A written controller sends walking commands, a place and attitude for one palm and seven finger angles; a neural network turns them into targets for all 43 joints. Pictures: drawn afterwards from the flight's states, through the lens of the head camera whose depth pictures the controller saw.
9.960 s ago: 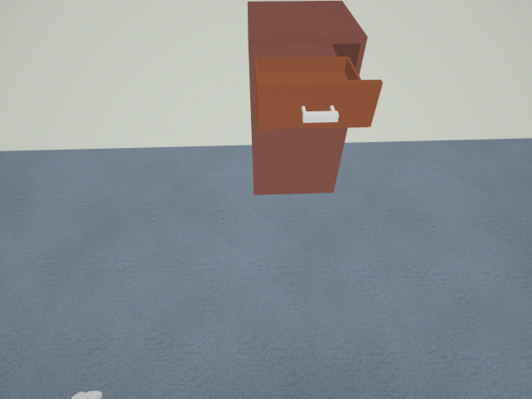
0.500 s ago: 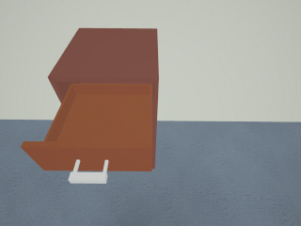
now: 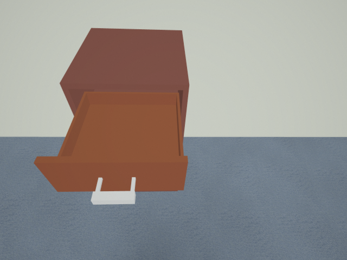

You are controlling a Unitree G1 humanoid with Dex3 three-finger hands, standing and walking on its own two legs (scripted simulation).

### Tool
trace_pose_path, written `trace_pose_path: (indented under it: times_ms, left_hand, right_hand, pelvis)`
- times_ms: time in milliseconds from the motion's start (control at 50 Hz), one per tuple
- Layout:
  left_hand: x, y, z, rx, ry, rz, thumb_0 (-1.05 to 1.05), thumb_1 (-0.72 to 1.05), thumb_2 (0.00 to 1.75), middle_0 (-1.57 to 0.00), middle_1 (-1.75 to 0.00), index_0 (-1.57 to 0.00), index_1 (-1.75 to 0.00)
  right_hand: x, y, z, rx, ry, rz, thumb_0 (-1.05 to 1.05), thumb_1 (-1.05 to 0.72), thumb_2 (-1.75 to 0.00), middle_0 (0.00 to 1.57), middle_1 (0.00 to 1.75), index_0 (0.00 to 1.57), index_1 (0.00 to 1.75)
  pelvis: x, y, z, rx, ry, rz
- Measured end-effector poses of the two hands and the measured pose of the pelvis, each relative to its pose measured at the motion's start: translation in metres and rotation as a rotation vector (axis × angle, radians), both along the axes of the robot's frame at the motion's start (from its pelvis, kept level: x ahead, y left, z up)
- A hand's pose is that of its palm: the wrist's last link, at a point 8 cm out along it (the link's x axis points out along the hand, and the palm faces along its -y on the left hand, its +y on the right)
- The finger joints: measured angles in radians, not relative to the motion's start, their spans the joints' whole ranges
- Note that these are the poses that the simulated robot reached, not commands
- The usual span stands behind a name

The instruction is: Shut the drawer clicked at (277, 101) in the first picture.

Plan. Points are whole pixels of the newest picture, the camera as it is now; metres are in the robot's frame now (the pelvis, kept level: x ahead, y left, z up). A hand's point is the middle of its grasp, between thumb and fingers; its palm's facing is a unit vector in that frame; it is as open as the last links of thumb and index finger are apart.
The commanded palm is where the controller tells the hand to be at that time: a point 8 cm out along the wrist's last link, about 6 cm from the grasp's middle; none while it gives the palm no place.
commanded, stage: look again from close up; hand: left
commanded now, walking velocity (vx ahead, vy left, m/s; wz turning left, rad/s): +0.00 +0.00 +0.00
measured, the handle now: (115, 189) +0.31 +0.18 -0.06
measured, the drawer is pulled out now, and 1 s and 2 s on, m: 0.30 0.30 0.30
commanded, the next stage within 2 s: raise the hand and make a fist in 0.08 s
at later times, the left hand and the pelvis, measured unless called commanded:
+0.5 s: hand (109, 248) +0.15 +0.14 -0.01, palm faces +0.05 -1.00 +0.01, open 6.5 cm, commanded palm +0.09 +0.22 -0.04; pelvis -0.04 -0.01 -0.06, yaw +0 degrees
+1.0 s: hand (103, 255) +0.14 +0.15 -0.01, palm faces +0.10 -0.99 -0.05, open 3.9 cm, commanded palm +0.09 +0.20 -0.01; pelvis -0.03 -0.03 -0.07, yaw +1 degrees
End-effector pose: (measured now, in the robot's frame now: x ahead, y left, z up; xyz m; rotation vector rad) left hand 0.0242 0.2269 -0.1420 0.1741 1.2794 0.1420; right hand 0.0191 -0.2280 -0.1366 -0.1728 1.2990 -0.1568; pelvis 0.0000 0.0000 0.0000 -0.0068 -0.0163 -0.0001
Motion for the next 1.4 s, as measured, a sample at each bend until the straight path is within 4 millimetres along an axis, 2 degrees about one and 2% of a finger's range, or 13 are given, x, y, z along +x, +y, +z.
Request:
trace_pose_path:
  times_ms: [200, 260, 320, 380, 420, 480, 600, 680, 780, 880, 1020, 1180, 1400]
  left_hand:
    - [-0.032, 0.012, 0.004, 0.011, 0.088, 0.007, 0.0, 0.91, 0.9, -0.2, -0.3, -0.2, -0.29]
    - [0.008, 0.017, 0.043, 0.035, -0.209, 0.104, 0.02, 0.91, 0.9, -0.21, -0.31, -0.2, -0.3]
    - [0.064, 0.012, 0.097, 0.054, -0.604, 0.095, 0.02, 0.91, 0.9, -0.23, -0.33, -0.22, -0.32]
    - [0.106, 0.002, 0.133, 0.006, -0.941, 0.051, 0.01, 0.91, 0.9, -0.26, -0.36, -0.25, -0.36]
    - [0.118, -0.009, 0.143, -0.056, -1.127, 0.007, 0.01, 0.91, 0.9, -0.29, -0.4, -0.28, -0.39]
    - [0.112, -0.026, 0.138, -0.134, -1.302, -0.083, 0.01, 0.91, 0.9, -0.34, -0.45, -0.33, -0.45]
    - [0.061, -0.028, 0.098, -0.12, -1.186, -0.043, 0.01, 0.9, 0.9, -0.46, -0.57, -0.45, -0.57]
    - [0.042, -0.016, 0.105, -0.015, -1.209, 0.006, 0.02, 0.9, 0.9, -0.54, -0.66, -0.53, -0.65]
    - [0.064, -0.023, 0.127, -0.043, -1.322, -0.084, 0.02, 0.9, 0.9, -0.63, -0.77, -0.63, -0.76]
    - [0.093, -0.034, 0.126, -0.131, -1.211, -0.142, 0.02, 0.9, 0.9, -0.73, -0.87, -0.73, -0.87]
    - [0.088, -0.021, 0.138, -0.066, -1.169, -0.069, 0.02, 0.9, 0.9, -0.87, -1.02, -0.86, -1.02]
    - [0.074, -0.023, 0.142, -0.105, -1.211, -0.083, 0.02, 0.9, 0.9, -1.03, -1.2, -1.02, -1.19]
    - [0.077, -0.036, 0.162, -0.143, -1.261, -0.067, 0.02, 0.9, 0.9, -1.25, -1.44, -1.24, -1.43]
  right_hand:
    - [-0.007, 0.008, 0.003, 0.007, 0.029, 0.006, 0.01, -0.93, -0.9, 0.2, 0.3, 0.2, 0.3]
    - [0.008, 0.005, 0.013, -0.019, -0.134, 0.007, 0.01, -0.92, -0.9, 0.21, 0.3, 0.2, 0.3]
    - [0.036, 0.0, 0.02, -0.026, -0.347, 0.019, 0.01, -0.92, -0.9, 0.21, 0.3, 0.2, 0.3]
    - [0.068, -0.008, 0.023, -0.035, -0.505, 0.055, 0.01, -0.91, -0.9, 0.21, 0.3, 0.2, 0.3]
    - [0.09, -0.014, 0.026, -0.043, -0.594, 0.073, 0.01, -0.91, -0.9, 0.21, 0.3, 0.2, 0.3]
    - [0.12, -0.023, 0.029, -0.053, -0.712, 0.103, 0.01, -0.91, -0.9, 0.21, 0.3, 0.2, 0.3]
    - [0.16, -0.026, 0.033, -0.062, -0.84, 0.167, 0.01, -0.91, -0.9, 0.2, 0.3, 0.2, 0.3]
    - [0.164, -0.018, 0.025, -0.048, -0.847, 0.208, 0.01, -0.91, -0.9, 0.2, 0.3, 0.2, 0.3]
    - [0.144, -0.011, 0.001, -0.002, -0.777, 0.217, 0.01, -0.91, -0.9, 0.21, 0.3, 0.2, 0.3]
    - [0.111, -0.016, -0.015, 0.019, -0.654, 0.113, 0.01, -0.91, -0.9, 0.21, 0.3, 0.2, 0.3]
    - [0.084, -0.036, -0.013, -0.037, -0.551, 0.011, 0.01, -0.91, -0.9, 0.21, 0.3, 0.2, 0.3]
    - [0.109, -0.039, -0.001, -0.09, -0.607, 0.063, 0.01, -0.91, -0.9, 0.2, 0.3, 0.2, 0.3]
    - [0.158, 0.016, 0.03, 0.014, -0.771, 0.149, 0.01, -0.91, -0.9, 0.2, 0.3, 0.2, 0.3]
  pelvis:
    - [-0.002, 0.008, 0.005, 0.002, 0.012, -0.003]
    - [-0.006, 0.009, 0.003, 0.01, 0.022, -0.001]
    - [-0.013, 0.007, -0.003, 0.027, 0.041, 0.021]
    - [-0.023, 0.005, -0.016, 0.013, 0.089, 0.032]
    - [-0.029, 0.001, -0.028, 0.009, 0.134, 0.017]
    - [-0.039, -0.008, -0.052, 0.005, 0.184, 0.004]
    - [-0.051, -0.023, -0.082, -0.008, 0.205, 0.022]
    - [-0.053, -0.031, -0.089, -0.029, 0.211, 0.041]
    - [-0.053, -0.037, -0.091, -0.048, 0.215, 0.052]
    - [-0.046, -0.036, -0.08, -0.03, 0.21, 0.038]
    - [-0.03, -0.029, -0.066, -0.009, 0.211, 0.018]
    - [-0.029, -0.015, -0.069, -0.025, 0.229, 0.025]
    - [-0.029, -0.002, -0.066, -0.04, 0.205, 0.03]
